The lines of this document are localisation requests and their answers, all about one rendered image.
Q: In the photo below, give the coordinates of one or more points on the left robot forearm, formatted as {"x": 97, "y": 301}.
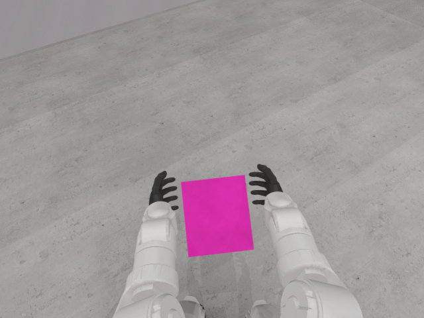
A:
{"x": 154, "y": 269}

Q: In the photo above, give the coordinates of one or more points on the robot right upper arm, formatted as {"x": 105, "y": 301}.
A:
{"x": 305, "y": 298}

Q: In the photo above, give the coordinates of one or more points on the left robot hand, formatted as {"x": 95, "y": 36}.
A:
{"x": 157, "y": 191}

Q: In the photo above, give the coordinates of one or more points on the carton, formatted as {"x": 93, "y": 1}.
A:
{"x": 217, "y": 218}

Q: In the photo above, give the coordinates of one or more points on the robot left upper arm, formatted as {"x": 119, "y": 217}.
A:
{"x": 159, "y": 305}

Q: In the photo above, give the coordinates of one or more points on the robot left thigh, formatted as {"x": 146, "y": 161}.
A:
{"x": 192, "y": 309}

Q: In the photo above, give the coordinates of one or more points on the left robot shin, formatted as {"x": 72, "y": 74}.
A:
{"x": 190, "y": 298}

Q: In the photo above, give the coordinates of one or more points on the right robot forearm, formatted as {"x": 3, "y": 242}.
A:
{"x": 294, "y": 245}

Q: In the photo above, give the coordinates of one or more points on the right robot hand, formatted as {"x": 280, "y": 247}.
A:
{"x": 271, "y": 184}

